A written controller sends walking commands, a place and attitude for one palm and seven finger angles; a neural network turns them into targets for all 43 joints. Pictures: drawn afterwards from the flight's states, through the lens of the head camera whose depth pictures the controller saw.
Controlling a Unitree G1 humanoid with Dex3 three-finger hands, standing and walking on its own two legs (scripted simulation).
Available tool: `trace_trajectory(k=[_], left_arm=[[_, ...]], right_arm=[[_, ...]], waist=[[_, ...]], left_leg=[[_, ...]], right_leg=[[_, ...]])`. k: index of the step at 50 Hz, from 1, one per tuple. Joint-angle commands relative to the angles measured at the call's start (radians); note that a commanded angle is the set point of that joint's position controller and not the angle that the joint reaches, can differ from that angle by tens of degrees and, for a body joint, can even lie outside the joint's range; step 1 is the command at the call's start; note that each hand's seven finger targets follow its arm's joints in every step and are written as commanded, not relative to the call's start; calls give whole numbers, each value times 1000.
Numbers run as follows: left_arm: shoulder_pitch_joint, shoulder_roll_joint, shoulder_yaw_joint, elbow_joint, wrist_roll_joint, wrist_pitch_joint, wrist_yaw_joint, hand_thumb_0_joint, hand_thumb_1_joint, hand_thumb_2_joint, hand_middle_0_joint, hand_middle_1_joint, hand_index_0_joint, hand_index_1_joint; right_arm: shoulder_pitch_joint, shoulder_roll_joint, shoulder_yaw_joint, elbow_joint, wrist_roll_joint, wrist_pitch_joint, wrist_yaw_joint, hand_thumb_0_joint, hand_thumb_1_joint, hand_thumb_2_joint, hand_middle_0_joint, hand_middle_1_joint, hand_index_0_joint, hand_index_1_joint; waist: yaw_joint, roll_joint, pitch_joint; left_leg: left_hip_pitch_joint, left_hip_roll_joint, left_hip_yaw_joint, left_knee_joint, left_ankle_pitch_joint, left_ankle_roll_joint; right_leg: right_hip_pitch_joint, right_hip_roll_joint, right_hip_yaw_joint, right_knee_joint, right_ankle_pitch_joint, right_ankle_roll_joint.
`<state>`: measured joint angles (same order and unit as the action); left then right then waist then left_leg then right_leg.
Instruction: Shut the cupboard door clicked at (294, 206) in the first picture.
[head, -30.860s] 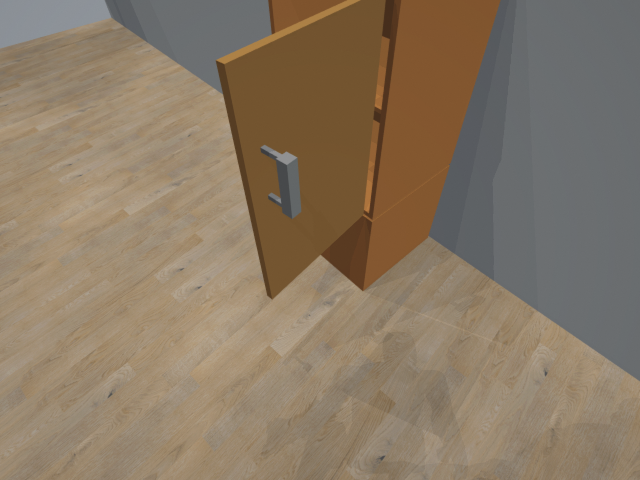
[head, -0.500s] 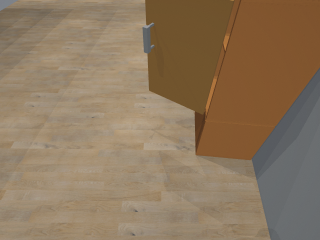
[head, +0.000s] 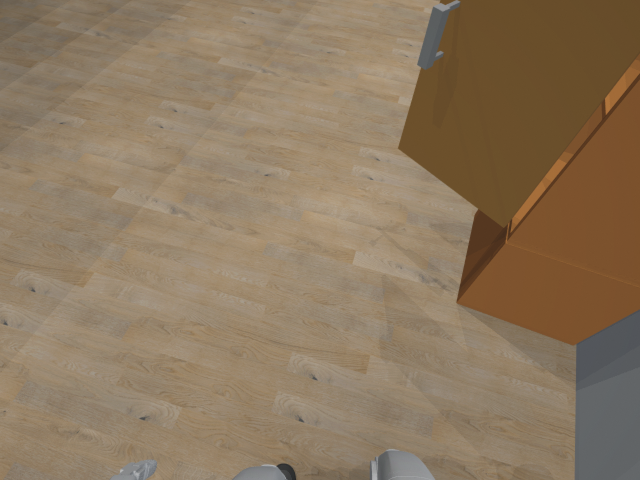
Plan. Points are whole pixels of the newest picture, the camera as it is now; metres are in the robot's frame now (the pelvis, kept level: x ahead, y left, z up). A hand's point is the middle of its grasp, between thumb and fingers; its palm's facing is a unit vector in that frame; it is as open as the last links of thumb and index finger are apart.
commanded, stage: walk to a spot facing it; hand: left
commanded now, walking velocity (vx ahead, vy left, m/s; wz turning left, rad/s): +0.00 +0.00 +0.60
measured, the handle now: (439, 34) +0.95 -0.22 +0.03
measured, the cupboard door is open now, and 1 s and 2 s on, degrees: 63 63 63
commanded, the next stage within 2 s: turn to face it in 1.38 s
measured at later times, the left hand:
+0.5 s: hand out of the picture +0.00 +0.16 -0.15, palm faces +0.33 -0.91 -0.27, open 7.4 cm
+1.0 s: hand out of the picture +0.05 +0.30 -0.16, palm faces +0.57 -0.80 -0.19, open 7.4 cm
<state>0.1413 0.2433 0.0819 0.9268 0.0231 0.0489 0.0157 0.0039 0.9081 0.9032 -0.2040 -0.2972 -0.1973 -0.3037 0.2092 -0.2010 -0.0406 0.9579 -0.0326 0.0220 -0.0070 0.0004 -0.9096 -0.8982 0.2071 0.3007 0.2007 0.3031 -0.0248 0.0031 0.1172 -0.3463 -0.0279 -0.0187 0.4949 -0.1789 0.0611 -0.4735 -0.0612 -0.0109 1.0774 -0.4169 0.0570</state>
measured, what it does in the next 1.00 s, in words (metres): walks ahead, turning left: right foot, then left foot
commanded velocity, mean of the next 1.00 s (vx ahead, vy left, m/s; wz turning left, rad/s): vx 0.22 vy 0.00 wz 0.50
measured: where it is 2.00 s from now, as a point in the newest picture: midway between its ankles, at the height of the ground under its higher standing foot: (226, 394)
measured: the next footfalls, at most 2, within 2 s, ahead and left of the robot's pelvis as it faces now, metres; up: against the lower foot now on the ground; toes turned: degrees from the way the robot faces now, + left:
right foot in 0.26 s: +0.04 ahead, -0.18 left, +0.00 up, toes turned +12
left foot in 0.68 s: +0.01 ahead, +0.11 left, +0.00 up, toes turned +34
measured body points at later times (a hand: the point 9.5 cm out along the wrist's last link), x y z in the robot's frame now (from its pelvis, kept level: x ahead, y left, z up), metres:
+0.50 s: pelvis +0.00 -0.05 +0.00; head +0.05 -0.05 +0.45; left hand -0.01 +0.21 -0.13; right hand +0.14 -0.29 -0.15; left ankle -0.05 +0.07 -0.67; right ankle +0.01 -0.18 -0.74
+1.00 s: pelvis +0.09 +0.07 +0.01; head +0.10 +0.11 +0.45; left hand +0.02 +0.34 -0.14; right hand +0.22 -0.12 -0.13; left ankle -0.03 +0.09 -0.74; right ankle +0.25 -0.02 -0.66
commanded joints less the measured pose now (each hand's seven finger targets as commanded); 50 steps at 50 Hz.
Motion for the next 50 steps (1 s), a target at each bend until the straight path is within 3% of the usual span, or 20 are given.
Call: trace_trajectory(k=[1, 8, 11, 12, 13, 14, 15, 19, 24, 28, 30, 32, 33, 34, 35, 36, 38, 41, 45, 50], left_arm=[[6, 68, 11, -90, -1, -23, 2, 0, 900, 900, -200, -300, -200, -300], [22, 84, 4, -117, -9, -22, 9, 0, 900, 900, -200, -300, -200, -300], [151, 125, 21, -86, -9, -28, 16, 0, 900, 900, -200, -300, -200, -300], [178, 201, 35, -88, 5, -37, 21, 0, 900, 900, -200, -300, -200, -300], [134, 264, 44, -111, 19, -39, 26, 0, 900, 900, -200, -300, -200, -300], [52, 235, 25, -129, 8, -36, 29, 0, 900, 900, -200, -300, -200, -300], [-53, 205, 13, -158, 7, -34, 26, 0, 900, 900, -200, -300, -200, -300], [-22, 126, 3, -145, 2, -62, 23, 0, 900, 900, -200, -300, -200, -300], [190, 175, 26, -68, 5, -77, 15, 0, 900, 900, -200, -300, -200, -300], [238, 195, 39, -41, 14, -83, 3, 0, 900, 900, -200, -300, -200, -300], [218, 211, 46, -41, 14, -83, -4, 0, 900, 900, -200, -300, -200, -300], [184, 214, 48, -39, 5, -84, -11, 0, 900, 900, -200, -300, -200, -300], [173, 182, 41, -50, -3, -81, -17, 0, 900, 900, -200, -300, -200, -300], [127, 100, 19, -110, -8, -78, -34, 0, 900, 900, -200, -300, -200, -300], [-20, 111, 7, -169, 5, -74, -28, 0, 900, 900, -200, -300, -200, -300], [-55, 121, 12, -169, 5, -78, -21, 0, 900, 900, -200, -300, -200, -300], [-35, 107, 15, -127, 4, -75, -27, 0, 900, 900, -200, -300, -200, -300], [61, 82, 8, -73, 6, -65, -43, 0, 900, 900, -200, -300, -200, -300], [57, 70, -1, -71, 5, -61, -45, 0, 900, 900, -200, -300, -200, -300], [-86, 51, -13, -112, -3, -67, -49, 0, 900, 900, -200, -300, -200, -300]], right_arm=[[73, -221, -60, -52, 1, -10, -16, 0, -900, -900, 200, 300, 200, 300], [38, -231, -81, -78, -1, 11, -7, 0, -900, -900, 200, 300, 200, 300], [-34, -204, -85, -111, 12, 21, -1, 0, -900, -900, 200, 300, 200, 300], [-28, -156, -83, -117, 22, 24, 8, 0, -900, -900, 200, 300, 200, 300], [-25, -106, -79, -133, 20, 19, 7, 0, -900, -900, 200, 300, 200, 300], [-18, -161, -87, -122, 4, 25, 13, 0, -900, -900, 200, 300, 200, 300], [34, -133, -83, -120, 1, 34, 24, 0, -900, -900, 200, 300, 200, 300], [23, -131, -70, -104, 10, 33, 39, 0, -900, -900, 200, 300, 200, 300], [-138, -108, -47, -150, 8, 21, 50, 0, -900, -900, 200, 300, 200, 300], [-195, -95, -35, -167, 12, 0, 58, 0, -900, -900, 200, 300, 200, 300], [-166, -95, -33, -164, 15, -11, 59, 0, -900, -900, 200, 300, 200, 300], [-44, -122, -41, -132, 10, -23, 55, 0, -900, -900, 200, 300, 200, 300], [90, -202, -59, -96, 9, -30, 47, 0, -900, -900, 200, 300, 200, 300], [227, -340, -96, -65, -4, -37, 35, 0, -900, -900, 200, 300, 200, 300], [330, -361, -99, -23, 4, -35, 19, 0, -900, -900, 200, 300, 200, 300], [299, -329, -80, -22, 4, -34, 12, 0, -900, -900, 200, 300, 200, 300], [162, -249, -55, -72, 4, -48, -6, 0, -900, -900, 200, 300, 200, 300], [102, -196, -35, -76, 10, -75, -12, 0, -900, -900, 200, 300, 200, 300], [143, -173, -26, -37, 20, -86, -12, 0, -900, -900, 200, 300, 200, 300], [209, -139, -20, 14, 17, -91, -18, 0, -900, -900, 200, 300, 200, 300]], waist=[[-16, 99, -196], [-6, 203, -203], [63, 140, -190], [77, -54, -187], [75, -296, -129], [32, -194, -77], [-34, -130, -59], [-32, -206, -85], [73, -197, -102], [98, -222, -86], [79, -212, -89], [7, -135, -129], [-66, 41, -200], [-139, 395, -242], [-184, 285, -228], [-154, 192, -185], [-86, 161, -81], [-12, 94, -60], [6, 100, -69], [-20, 99, 11]], left_leg=[[222, 246, -330, -184, 177, 99], [154, 194, -400, -152, 197, 81], [-82, 105, -370, -102, -46, 9], [-231, 5, -274, 63, -216, -54], [-345, -112, -76, 382, -380, -117], [-292, -38, -113, 602, -381, -99], [-264, -35, -97, 702, -304, -99], [-271, 34, -16, 717, -191, -131], [-307, 56, 61, 489, -239, -127], [-233, 66, 104, 290, -290, -98], [-119, 53, 136, 183, -282, -82], [156, 12, 173, -2, -172, -66], [413, 74, 67, -90, -157, -35], [602, 386, -428, -158, -114, 97], [611, 465, -513, -199, 48, 171], [528, 447, -442, -199, 39, 175], [347, 366, -356, -215, 60, 134], [327, 266, -190, -234, 274, 97], [367, 224, -126, -256, 368, 94], [357, 224, -133, -291, 343, 109]], right_leg=[[-46, 6, 26, -88, 21, 15], [130, 71, 18, -372, -6, 2], [411, 60, 13, -660, 147, -19], [508, -113, 193, -815, 28, -73], [422, -399, 498, -919, -38, -190], [232, -430, 428, -912, -29, -218], [162, -357, 300, -886, 21, -208], [307, -222, 58, -755, 447, -172], [527, -274, 34, -753, 479, -168], [530, -322, 17, -750, 387, -176], [471, -336, -18, -727, 340, -163], [331, -290, -114, -574, 311, -107], [166, -232, -205, -332, 262, -56], [-207, -61, -231, 5, -201, 24], [-342, -55, -75, 128, -221, 0], [-320, -100, -19, 149, -158, -17], [-274, -115, 8, 150, -17, -8], [-211, -80, -16, 91, 135, 8], [-231, -61, -29, 18, 246, 19], [-246, -60, -27, -176, 342, 2]])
